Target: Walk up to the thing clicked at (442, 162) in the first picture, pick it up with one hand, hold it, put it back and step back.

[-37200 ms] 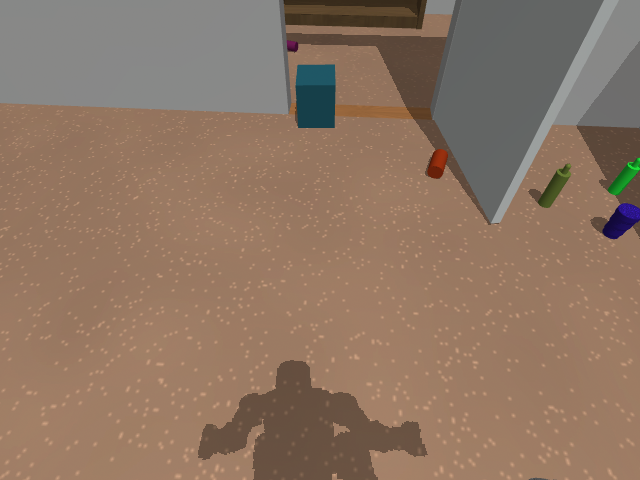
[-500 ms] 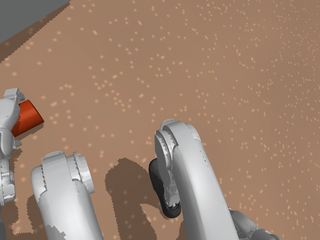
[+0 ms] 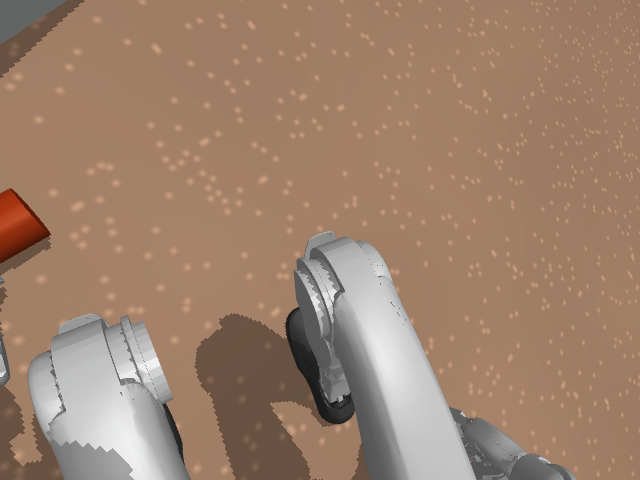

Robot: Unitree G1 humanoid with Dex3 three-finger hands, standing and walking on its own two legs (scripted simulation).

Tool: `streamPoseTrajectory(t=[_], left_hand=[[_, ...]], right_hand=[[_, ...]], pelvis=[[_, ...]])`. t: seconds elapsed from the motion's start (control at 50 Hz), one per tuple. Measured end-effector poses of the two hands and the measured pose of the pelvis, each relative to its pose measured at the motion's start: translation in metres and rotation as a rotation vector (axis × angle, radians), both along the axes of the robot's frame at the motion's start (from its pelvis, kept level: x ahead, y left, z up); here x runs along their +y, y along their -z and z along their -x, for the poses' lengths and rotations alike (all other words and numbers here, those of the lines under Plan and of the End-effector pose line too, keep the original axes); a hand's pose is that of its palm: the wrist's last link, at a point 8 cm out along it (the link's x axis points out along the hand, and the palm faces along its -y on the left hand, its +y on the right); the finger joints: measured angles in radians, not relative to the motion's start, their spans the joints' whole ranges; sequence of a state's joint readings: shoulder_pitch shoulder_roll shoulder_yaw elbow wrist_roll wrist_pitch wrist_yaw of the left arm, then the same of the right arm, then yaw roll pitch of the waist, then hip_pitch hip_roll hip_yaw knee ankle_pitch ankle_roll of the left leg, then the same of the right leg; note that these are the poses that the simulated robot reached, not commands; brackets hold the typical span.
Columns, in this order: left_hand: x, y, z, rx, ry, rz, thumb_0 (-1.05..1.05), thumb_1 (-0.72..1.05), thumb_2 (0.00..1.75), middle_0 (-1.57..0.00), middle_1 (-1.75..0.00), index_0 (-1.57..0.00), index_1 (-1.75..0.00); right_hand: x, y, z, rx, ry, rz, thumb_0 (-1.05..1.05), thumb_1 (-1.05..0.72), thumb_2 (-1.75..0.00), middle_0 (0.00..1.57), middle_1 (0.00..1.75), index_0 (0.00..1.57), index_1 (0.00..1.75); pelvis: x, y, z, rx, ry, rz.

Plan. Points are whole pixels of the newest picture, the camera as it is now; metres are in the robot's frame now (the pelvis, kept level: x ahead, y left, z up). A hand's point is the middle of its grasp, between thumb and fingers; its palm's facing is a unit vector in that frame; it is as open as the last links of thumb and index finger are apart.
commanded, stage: close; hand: left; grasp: from above
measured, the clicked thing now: out of the picture +0.44 +0.29 -0.26
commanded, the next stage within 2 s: settle in 1.26 s
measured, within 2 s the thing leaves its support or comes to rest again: leaves its support in 1.70 s
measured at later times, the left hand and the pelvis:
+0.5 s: hand out of the picture +0.42 +0.27 -0.22, palm faces -0.39 -0.11 -0.91, open 10.8 cm; pelvis -0.01 +0.00 +0.01, yaw -1 degrees
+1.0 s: hand out of the picture +0.42 +0.28 -0.23, palm faces -0.44 -0.16 -0.88, open 10.3 cm; pelvis +0.00 +0.00 +0.00, yaw +0 degrees
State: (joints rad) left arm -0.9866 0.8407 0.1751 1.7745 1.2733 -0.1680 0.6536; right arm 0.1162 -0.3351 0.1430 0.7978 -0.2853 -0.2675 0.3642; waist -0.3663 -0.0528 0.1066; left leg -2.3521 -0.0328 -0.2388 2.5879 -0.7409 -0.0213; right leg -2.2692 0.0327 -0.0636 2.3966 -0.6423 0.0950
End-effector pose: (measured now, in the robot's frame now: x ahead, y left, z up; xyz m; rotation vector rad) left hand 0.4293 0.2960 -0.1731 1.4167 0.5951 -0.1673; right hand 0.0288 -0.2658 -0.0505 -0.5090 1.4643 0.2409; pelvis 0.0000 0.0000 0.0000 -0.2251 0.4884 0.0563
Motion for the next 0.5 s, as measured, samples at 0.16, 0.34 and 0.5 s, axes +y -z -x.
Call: streamPoseTrajectory(t=[0.16, 0.34, 0.5], left_hand=[[-0.011, -0.006, 0.008, 0.003, 0.118, 0.057, 0.00, -0.06, 0.68, -0.48, -0.66, -0.44, -0.66], [-0.021, -0.009, 0.017, -0.069, 0.175, 0.036, 0.00, -0.01, 0.59, -0.54, -0.65, -0.48, -0.61], [-0.021, -0.009, 0.011, -0.086, 0.120, -0.005, 0.00, 0.01, 0.53, -0.58, -0.61, -0.55, -0.57]], right_hand=[[0.014, 0.003, -0.005, 0.011, -0.030, -0.040, 0.00, -0.91, -0.90, 0.20, 0.30, 0.20, 0.30], [0.009, -0.002, -0.019, -0.072, -0.056, -0.003, 0.00, -0.90, -0.90, 0.20, 0.30, 0.20, 0.30], [-0.001, -0.015, -0.014, -0.070, -0.044, 0.022, 0.00, -0.90, -0.90, 0.20, 0.30, 0.20, 0.30]], pelvis=[[-0.001, -0.006, -0.001, -0.007, -0.003, 0.000], [0.000, -0.005, 0.004, -0.037, 0.004, 0.003], [0.003, -0.008, 0.007, -0.014, 0.006, 0.008]])
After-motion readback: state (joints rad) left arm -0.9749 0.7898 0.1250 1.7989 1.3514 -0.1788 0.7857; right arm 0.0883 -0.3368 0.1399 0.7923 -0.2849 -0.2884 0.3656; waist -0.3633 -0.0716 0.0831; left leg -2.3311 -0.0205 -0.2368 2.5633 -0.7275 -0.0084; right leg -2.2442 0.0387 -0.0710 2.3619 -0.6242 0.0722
